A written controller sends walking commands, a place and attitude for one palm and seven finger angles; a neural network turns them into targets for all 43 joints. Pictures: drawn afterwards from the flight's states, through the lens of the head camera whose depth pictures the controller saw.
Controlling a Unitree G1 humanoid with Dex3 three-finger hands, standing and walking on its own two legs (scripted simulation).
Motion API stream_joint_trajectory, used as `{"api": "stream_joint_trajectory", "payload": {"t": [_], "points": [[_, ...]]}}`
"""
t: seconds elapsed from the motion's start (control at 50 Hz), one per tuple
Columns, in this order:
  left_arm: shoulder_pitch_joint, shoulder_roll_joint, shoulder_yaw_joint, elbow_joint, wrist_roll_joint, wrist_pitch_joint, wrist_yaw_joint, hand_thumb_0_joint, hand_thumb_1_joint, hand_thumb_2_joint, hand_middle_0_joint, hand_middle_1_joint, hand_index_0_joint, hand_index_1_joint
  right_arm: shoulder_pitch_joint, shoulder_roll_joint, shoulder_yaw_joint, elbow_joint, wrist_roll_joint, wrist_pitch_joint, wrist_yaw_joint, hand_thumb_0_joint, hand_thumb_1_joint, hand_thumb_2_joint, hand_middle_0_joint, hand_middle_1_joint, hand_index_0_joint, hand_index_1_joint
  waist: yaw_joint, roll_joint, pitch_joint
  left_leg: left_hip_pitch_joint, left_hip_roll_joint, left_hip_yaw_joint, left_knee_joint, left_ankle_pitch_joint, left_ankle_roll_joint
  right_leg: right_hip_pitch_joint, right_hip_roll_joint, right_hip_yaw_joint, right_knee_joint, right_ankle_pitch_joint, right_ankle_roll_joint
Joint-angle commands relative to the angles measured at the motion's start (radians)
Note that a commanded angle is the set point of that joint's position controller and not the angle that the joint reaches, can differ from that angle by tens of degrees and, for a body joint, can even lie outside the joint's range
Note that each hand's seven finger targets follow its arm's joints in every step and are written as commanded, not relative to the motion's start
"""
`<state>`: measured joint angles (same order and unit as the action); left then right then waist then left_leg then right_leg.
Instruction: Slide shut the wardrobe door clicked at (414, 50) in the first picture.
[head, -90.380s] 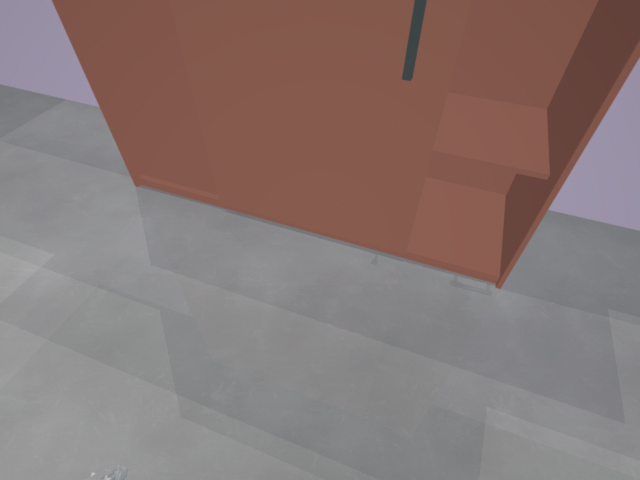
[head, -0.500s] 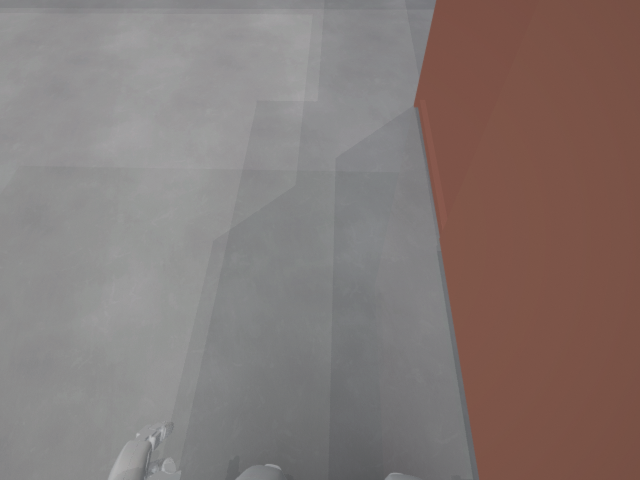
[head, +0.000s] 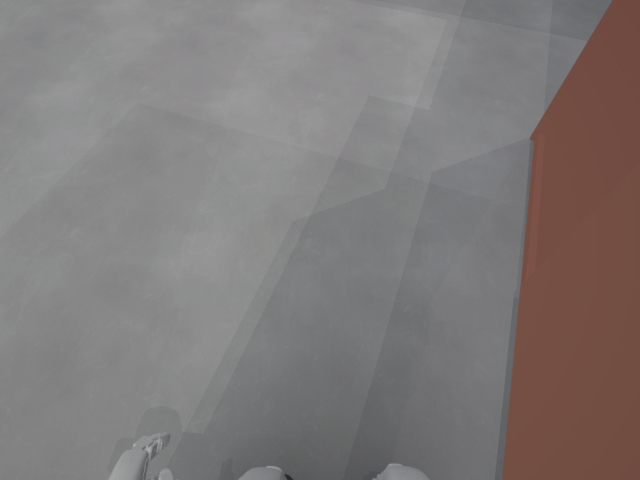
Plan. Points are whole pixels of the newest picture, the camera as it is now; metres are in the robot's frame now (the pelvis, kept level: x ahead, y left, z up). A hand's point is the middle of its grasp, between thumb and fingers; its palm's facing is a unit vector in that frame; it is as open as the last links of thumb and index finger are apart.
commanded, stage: walk to a spot facing it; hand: left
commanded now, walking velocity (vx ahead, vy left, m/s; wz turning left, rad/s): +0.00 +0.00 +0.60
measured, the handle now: out of the picture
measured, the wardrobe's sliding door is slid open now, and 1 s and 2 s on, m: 0.01 0.01 0.01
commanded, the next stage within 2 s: none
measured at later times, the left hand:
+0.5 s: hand out of the picture +0.05 +0.24 -0.17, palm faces +0.33 -0.92 -0.22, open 7.4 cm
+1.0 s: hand out of the picture -0.04 +0.21 -0.19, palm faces +0.62 -0.76 -0.20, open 7.4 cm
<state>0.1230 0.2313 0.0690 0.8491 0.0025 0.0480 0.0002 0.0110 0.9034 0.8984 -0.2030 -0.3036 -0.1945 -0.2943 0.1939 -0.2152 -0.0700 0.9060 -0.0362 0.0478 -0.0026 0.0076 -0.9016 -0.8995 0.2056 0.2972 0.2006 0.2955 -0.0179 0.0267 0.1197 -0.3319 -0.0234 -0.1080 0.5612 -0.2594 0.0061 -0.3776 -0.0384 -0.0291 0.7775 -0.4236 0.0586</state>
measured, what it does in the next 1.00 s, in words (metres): steps on the spot, turning left: right foot, then left foot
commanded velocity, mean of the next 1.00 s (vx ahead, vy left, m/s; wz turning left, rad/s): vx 0.02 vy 0.00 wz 0.60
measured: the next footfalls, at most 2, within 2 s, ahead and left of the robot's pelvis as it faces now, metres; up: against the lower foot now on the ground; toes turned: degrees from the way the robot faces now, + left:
right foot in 0.06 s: +0.04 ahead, -0.15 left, +0.00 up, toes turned +0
left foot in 0.30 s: +0.04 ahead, +0.13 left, +0.00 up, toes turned +15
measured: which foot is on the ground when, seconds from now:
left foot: down 0.00-0.04, up 0.06-0.28, down 0.30-0.64, up 0.66-0.90, down 0.92-1.00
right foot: up 0.00-0.04, down 0.06-0.30, up 0.32-0.62, down 0.64-0.92, up 0.94-1.00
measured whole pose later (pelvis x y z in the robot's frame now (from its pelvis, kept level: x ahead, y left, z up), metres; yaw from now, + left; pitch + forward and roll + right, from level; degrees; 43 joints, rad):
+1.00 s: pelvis +0.02 +0.00 -0.02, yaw +37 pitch +0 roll +0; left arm 0.17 0.22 0.08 0.89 0.01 0.07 0.00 0.01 0.90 0.90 -0.21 -0.30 -0.20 -0.29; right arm 0.16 -0.22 -0.08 0.88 -0.03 0.03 0.02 0.01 -0.90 -0.90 0.20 0.30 0.20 0.29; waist -0.01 -0.06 0.13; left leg -0.37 0.00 0.01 0.68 -0.31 0.02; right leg -0.42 -0.13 -0.07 1.03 -0.54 0.07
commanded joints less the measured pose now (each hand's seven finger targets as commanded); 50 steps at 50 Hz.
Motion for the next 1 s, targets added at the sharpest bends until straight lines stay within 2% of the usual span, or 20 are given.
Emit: {"api": "stream_joint_trajectory", "payload": {"t": [0.0,0.02,0.04,0.12,0.18,0.24,0.26,0.28,0.3,0.4,0.56,0.58,0.62,0.66,0.72,0.84,0.86,0.9,0.92,0.98], "points": [[0.161,0.162,0.045,-0.044,0.017,-0.048,0.025,0.000,0.900,0.900,-0.200,-0.300,-0.200,-0.300,-0.037,-0.139,-0.054,-0.095,0.019,-0.013,0.000,0.000,-0.900,-0.900,0.200,0.300,0.200,0.300,0.068,-0.071,-0.199,-0.138,0.062,-0.121,0.090,0.105,0.023,0.363,-0.133,0.154,-0.442,0.180,-0.053],[0.146,0.228,0.059,-0.047,0.026,-0.050,0.032,0.000,0.900,0.900,-0.200,-0.300,-0.200,-0.300,-0.029,-0.082,-0.046,-0.116,0.020,-0.013,0.005,0.000,-0.900,-0.900,0.200,0.300,0.200,0.300,0.063,-0.332,-0.143,-0.290,-0.080,0.052,0.322,-0.288,-0.043,0.371,-0.393,0.411,-0.518,0.265,-0.177],[0.120,0.225,0.050,-0.057,0.023,-0.045,0.030,0.000,0.900,0.900,-0.200,-0.300,-0.200,-0.300,-0.023,-0.114,-0.051,-0.112,0.008,-0.009,0.012,0.000,-0.900,-0.900,0.200,0.300,0.200,0.300,0.048,-0.247,-0.112,-0.263,-0.026,0.024,0.528,-0.335,-0.028,0.239,-0.433,0.367,-0.504,0.284,-0.238],[0.001,0.135,0.040,-0.076,0.026,-0.052,0.037,0.000,0.900,0.900,-0.200,-0.300,-0.200,-0.300,-0.030,-0.086,-0.041,-0.090,0.017,0.001,0.027,0.000,-0.900,-0.900,0.200,0.300,0.200,0.300,-0.009,-0.298,-0.095,-0.222,0.060,0.082,0.533,-0.263,-0.058,0.230,-0.293,0.063,-0.383,0.605,-0.195],[0.061,0.174,0.056,-0.057,0.029,-0.049,0.030,0.000,0.900,0.900,-0.200,-0.300,-0.200,-0.300,-0.075,-0.057,-0.027,-0.104,0.024,-0.007,0.036,0.000,-0.900,-0.900,0.200,0.300,0.200,0.300,0.033,-0.263,-0.129,-0.111,0.035,0.168,0.260,-0.221,-0.053,0.268,-0.298,0.020,-0.321,0.660,-0.170],[0.079,0.195,0.065,-0.045,0.015,-0.039,0.022,0.000,0.900,0.900,-0.200,-0.300,-0.200,-0.300,0.015,-0.089,-0.030,-0.078,0.017,-0.021,0.036,0.000,-0.900,-0.900,0.200,0.300,0.200,0.300,-0.012,-0.148,-0.173,0.113,0.012,0.200,-0.056,0.046,-0.031,0.209,-0.273,-0.066,-0.132,0.595,-0.081],[0.094,0.158,0.061,-0.064,0.008,-0.033,0.014,0.000,0.900,0.900,-0.200,-0.300,-0.200,-0.300,0.072,-0.166,-0.048,-0.072,0.010,-0.029,0.032,0.000,-0.900,-0.900,0.200,0.300,0.200,0.300,-0.040,0.059,-0.222,0.277,0.152,-0.011,-0.117,0.256,0.041,0.025,-0.199,-0.127,0.066,0.391,-0.014],[0.073,0.084,0.037,-0.104,0.005,-0.033,0.009,0.000,0.900,0.900,-0.200,-0.300,-0.200,-0.300,0.148,-0.263,-0.076,-0.064,0.003,-0.031,0.024,0.000,-0.900,-0.900,0.200,0.300,0.200,0.300,-0.075,0.345,-0.245,0.386,0.409,-0.342,-0.165,0.634,0.197,-0.210,-0.073,-0.132,0.310,-0.245,0.041],[-0.015,0.099,0.025,-0.138,0.017,-0.022,0.017,0.000,0.900,0.900,-0.200,-0.300,-0.200,-0.300,0.205,-0.286,-0.081,-0.046,0.008,-0.028,0.013,0.000,-0.900,-0.900,0.200,0.300,0.200,0.300,-0.104,0.200,-0.236,0.334,0.453,-0.373,-0.172,0.575,0.235,-0.238,-0.079,-0.025,0.413,-0.257,0.024],[-0.012,0.087,0.031,-0.073,0.008,-0.023,0.008,0.000,0.900,0.900,-0.200,-0.300,-0.200,-0.300,0.045,-0.188,-0.049,-0.068,0.003,-0.042,-0.015,0.000,-0.900,-0.900,0.200,0.300,0.200,0.300,-0.019,0.137,-0.191,0.183,0.251,-0.170,-0.160,0.486,0.160,-0.135,-0.063,0.031,0.321,-0.037,0.017],[0.094,0.079,0.033,-0.050,0.004,-0.027,0.014,0.000,0.900,0.900,-0.200,-0.300,-0.200,-0.300,-0.018,-0.189,-0.058,-0.068,0.002,-0.013,-0.009,0.000,-0.900,-0.900,0.200,0.300,0.200,0.300,0.034,0.120,-0.178,-0.006,0.177,-0.237,-0.119,0.258,0.109,0.201,0.034,-0.014,-0.196,0.099,-0.009],[0.134,0.110,0.040,-0.041,0.007,-0.034,0.020,0.000,0.900,0.900,-0.200,-0.300,-0.200,-0.300,-0.037,-0.165,-0.058,-0.078,0.010,-0.011,-0.005,0.000,-0.900,-0.900,0.200,0.300,0.200,0.300,0.058,0.044,-0.176,-0.089,0.126,-0.207,-0.053,0.145,0.066,0.306,-0.009,0.024,-0.340,0.156,-0.022],[0.125,0.225,0.059,-0.053,0.027,-0.043,0.031,0.000,0.900,0.900,-0.200,-0.300,-0.200,-0.300,-0.031,-0.090,-0.050,-0.109,0.015,-0.013,0.005,0.000,-0.900,-0.900,0.200,0.300,0.200,0.300,0.065,-0.315,-0.125,-0.299,-0.069,0.045,0.388,-0.322,-0.038,0.313,-0.434,0.433,-0.554,0.131,-0.211],[0.028,0.148,0.045,-0.068,0.020,-0.049,0.034,0.000,0.900,0.900,-0.200,-0.300,-0.200,-0.300,-0.003,-0.101,-0.058,-0.078,0.005,-0.002,0.010,0.000,-0.900,-0.900,0.200,0.300,0.200,0.300,0.002,-0.289,-0.089,-0.308,0.006,0.028,0.647,-0.271,-0.036,0.230,-0.350,0.285,-0.478,0.316,-0.223],[-0.007,0.123,0.038,-0.075,0.026,-0.052,0.035,0.000,0.900,0.900,-0.200,-0.300,-0.200,-0.300,-0.018,-0.076,-0.044,-0.076,0.015,0.004,0.027,0.000,-0.900,-0.900,0.200,0.300,0.200,0.300,-0.012,-0.282,-0.081,-0.211,0.055,0.086,0.555,-0.230,-0.057,0.186,-0.290,0.055,-0.405,0.538,-0.190],[0.077,0.184,0.065,-0.039,0.022,-0.041,0.022,0.000,0.900,0.900,-0.200,-0.300,-0.200,-0.300,-0.014,-0.060,-0.026,-0.083,0.018,-0.018,0.033,0.000,-0.900,-0.900,0.200,0.300,0.200,0.300,0.014,-0.198,-0.148,0.009,0.014,0.211,0.028,-0.060,-0.041,0.260,-0.290,-0.040,-0.221,0.589,-0.115],[0.077,0.178,0.066,-0.042,0.014,-0.037,0.019,0.000,0.900,0.900,-0.200,-0.300,-0.200,-0.300,0.040,-0.093,-0.034,-0.070,0.015,-0.025,0.031,0.000,-0.900,-0.900,0.200,0.300,0.200,0.300,-0.018,-0.121,-0.185,0.145,0.028,0.181,-0.084,0.078,-0.023,0.181,-0.277,-0.081,-0.102,0.543,-0.071],[0.039,0.080,0.033,-0.106,0.010,-0.028,0.010,0.000,0.900,0.900,-0.200,-0.300,-0.200,-0.300,0.153,-0.262,-0.077,-0.060,0.005,-0.029,0.018,0.000,-0.900,-0.900,0.200,0.300,0.200,0.300,-0.075,0.307,-0.221,0.337,0.412,-0.327,-0.188,0.573,0.199,-0.200,-0.080,-0.109,0.310,-0.251,0.035],[-0.024,0.096,0.034,-0.132,0.016,-0.023,0.014,0.000,0.900,0.900,-0.200,-0.300,-0.200,-0.300,0.187,-0.277,-0.082,-0.043,0.003,-0.030,0.011,0.000,-0.900,-0.900,0.200,0.300,0.200,0.300,-0.100,0.193,-0.229,0.274,0.428,-0.370,-0.203,0.379,0.232,-0.216,-0.073,-0.022,0.402,-0.240,0.016],[-0.025,0.086,0.039,-0.084,0.013,-0.025,0.004,0.000,0.900,0.900,-0.200,-0.300,-0.200,-0.300,0.056,-0.201,-0.055,-0.062,-0.005,-0.040,-0.012,0.000,-0.900,-0.900,0.200,0.300,0.200,0.300,-0.033,0.202,-0.169,0.152,0.282,-0.248,-0.205,0.184,0.167,-0.187,-0.078,0.033,0.359,-0.071,0.006]]}}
